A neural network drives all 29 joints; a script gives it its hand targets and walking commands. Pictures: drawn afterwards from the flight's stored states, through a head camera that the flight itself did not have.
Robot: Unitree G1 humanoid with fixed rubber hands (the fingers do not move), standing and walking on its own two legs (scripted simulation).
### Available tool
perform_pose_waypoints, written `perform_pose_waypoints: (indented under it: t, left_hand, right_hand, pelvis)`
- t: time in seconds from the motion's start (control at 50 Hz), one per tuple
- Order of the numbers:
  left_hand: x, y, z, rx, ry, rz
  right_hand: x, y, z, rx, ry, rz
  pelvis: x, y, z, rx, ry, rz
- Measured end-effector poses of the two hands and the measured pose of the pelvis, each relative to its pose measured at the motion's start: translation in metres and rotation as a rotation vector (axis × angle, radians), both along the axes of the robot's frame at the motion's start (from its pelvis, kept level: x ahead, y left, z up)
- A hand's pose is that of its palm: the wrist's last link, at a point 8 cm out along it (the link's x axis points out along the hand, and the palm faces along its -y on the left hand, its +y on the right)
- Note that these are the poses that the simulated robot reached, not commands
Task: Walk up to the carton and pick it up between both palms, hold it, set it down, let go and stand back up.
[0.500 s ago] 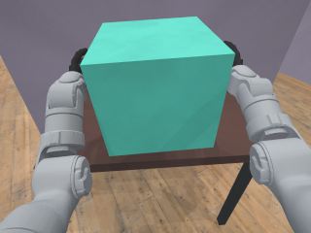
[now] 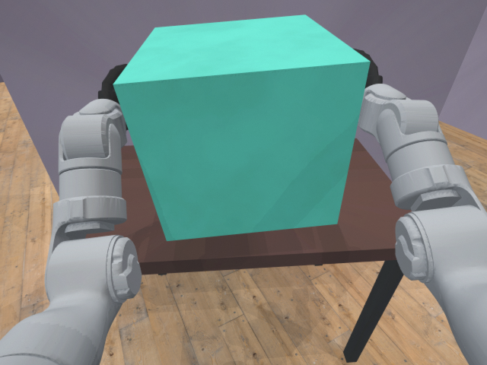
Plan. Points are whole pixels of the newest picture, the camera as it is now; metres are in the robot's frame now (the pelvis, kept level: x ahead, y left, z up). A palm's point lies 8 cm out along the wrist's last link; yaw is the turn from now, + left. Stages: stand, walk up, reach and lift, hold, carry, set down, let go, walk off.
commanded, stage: reach and lift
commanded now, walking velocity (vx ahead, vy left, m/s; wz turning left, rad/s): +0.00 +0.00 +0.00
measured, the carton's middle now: (240, 120) +0.44 +0.00 +0.25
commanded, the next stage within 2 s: hold in 0.26 s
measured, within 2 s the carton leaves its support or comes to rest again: neither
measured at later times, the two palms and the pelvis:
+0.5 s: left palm (107, 104) +0.37 +0.19 +0.32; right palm (368, 86) +0.37 -0.19 +0.33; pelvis +0.00 -0.01 +0.00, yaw +1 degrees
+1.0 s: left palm (98, 99) +0.36 +0.20 +0.32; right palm (366, 77) +0.37 -0.18 +0.34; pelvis +0.00 -0.01 +0.00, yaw +1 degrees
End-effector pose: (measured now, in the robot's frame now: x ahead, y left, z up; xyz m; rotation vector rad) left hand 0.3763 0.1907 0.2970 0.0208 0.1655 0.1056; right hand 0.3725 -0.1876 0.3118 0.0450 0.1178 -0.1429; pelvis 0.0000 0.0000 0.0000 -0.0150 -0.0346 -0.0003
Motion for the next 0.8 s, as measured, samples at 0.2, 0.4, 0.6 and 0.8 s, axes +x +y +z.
perform_pose_waypoints:
  t: [0.2, 0.4, 0.6, 0.8]
  left_hand:
    - [-0.003, -0.002, 0.009, 0.008, 0.016, 0.001]
    - [-0.006, -0.001, 0.014, 0.004, 0.020, 0.010]
    - [-0.014, 0.004, 0.022, -0.005, 0.012, 0.027]
    - [-0.017, 0.009, 0.028, 0.003, 0.016, 0.029]
  right_hand:
    - [-0.001, -0.002, 0.009, -0.019, 0.021, 0.005]
    - [-0.001, -0.002, 0.014, -0.025, 0.029, 0.017]
    - [-0.004, 0.004, 0.020, -0.021, 0.026, 0.030]
    - [-0.005, 0.009, 0.029, -0.029, 0.034, 0.037]
  pelvis:
    - [0.004, -0.004, 0.000, -0.001, 0.004, 0.005]
    - [0.003, -0.009, -0.001, -0.002, 0.010, 0.012]
    - [0.002, -0.011, -0.001, -0.002, 0.014, 0.018]
    - [-0.001, -0.010, -0.001, -0.003, 0.017, 0.021]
